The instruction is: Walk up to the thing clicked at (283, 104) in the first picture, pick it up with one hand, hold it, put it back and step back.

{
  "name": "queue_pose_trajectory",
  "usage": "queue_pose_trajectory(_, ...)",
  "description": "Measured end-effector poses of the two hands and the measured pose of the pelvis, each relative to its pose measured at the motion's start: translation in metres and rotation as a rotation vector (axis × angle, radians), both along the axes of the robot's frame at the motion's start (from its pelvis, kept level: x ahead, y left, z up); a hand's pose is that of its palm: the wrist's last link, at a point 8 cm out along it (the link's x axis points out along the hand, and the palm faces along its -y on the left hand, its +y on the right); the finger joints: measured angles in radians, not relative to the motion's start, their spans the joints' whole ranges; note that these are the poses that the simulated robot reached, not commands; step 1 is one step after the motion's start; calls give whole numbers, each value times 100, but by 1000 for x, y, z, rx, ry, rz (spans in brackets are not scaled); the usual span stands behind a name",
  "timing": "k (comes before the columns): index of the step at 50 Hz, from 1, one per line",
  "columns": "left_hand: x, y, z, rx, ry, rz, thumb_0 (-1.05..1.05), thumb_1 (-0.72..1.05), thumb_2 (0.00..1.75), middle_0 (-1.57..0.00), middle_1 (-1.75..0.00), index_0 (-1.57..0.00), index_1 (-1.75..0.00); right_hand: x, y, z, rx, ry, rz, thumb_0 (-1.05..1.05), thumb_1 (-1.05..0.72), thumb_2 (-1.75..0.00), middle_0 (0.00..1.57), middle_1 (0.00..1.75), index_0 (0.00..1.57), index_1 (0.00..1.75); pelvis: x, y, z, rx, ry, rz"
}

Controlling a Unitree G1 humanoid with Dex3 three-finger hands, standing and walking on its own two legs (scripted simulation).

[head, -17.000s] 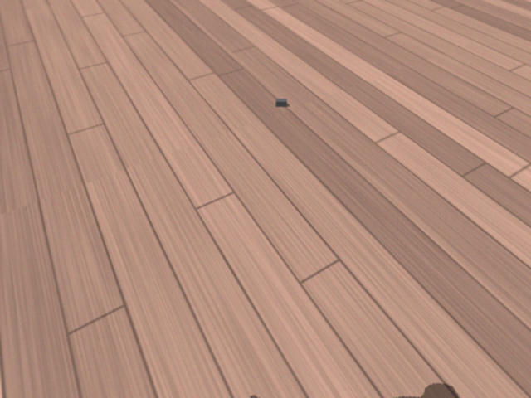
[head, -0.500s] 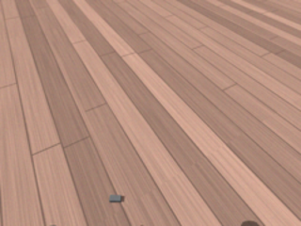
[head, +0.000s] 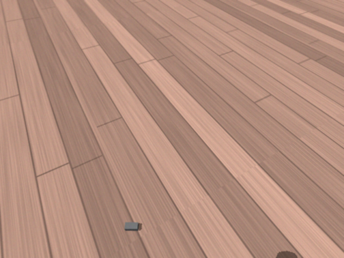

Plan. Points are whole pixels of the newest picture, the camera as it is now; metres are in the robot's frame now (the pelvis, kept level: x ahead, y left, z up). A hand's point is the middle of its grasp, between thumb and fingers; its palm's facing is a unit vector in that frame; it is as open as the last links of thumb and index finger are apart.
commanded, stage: stand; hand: left
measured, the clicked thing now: (131, 226) +0.38 +0.22 -0.77
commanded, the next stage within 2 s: rise first in 1.98 s
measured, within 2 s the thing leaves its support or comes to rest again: neither
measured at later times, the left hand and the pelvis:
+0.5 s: hand out of the picture +0.08 +0.25 -0.16, palm faces -0.04 -0.94 -0.34, open 7.3 cm; pelvis +0.00 +0.00 +0.00, yaw +0 degrees
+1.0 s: hand out of the picture +0.08 +0.25 -0.16, palm faces -0.04 -0.94 -0.34, open 7.3 cm; pelvis +0.00 +0.00 +0.00, yaw +0 degrees
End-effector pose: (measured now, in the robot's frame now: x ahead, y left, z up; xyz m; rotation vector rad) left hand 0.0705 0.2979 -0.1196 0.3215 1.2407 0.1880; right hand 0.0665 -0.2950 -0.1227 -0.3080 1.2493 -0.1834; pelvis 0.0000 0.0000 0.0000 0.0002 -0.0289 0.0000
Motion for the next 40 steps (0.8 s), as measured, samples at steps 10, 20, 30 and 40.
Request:
queue_pose_trajectory(10,0,-1,0,1,6,1,0,91,90,-20,-30,-21,-30,1,-1,-1,0,4,2,1,-91,-90,21,30,21,30,2,-1,0,0,1,-1)
queue_pose_trajectory(20,4,-2,-1,0,2,-3,0,91,90,-20,-30,-21,-30,4,-3,1,-4,0,2,1,-91,-90,21,30,21,30,5,-2,0,0,1,-4)
queue_pose_trajectory(30,9,-2,0,1,-11,-8,0,90,90,-20,-30,-21,-30,6,-2,1,-4,-9,2,1,-91,-90,21,30,21,30,5,-2,0,0,-2,-4)
queue_pose_trajectory(40,7,-1,1,3,-8,-5,0,90,90,-20,-30,-21,-30,4,-2,1,-3,-8,1,1,-91,-90,21,30,21,30,5,-2,0,0,-4,-6)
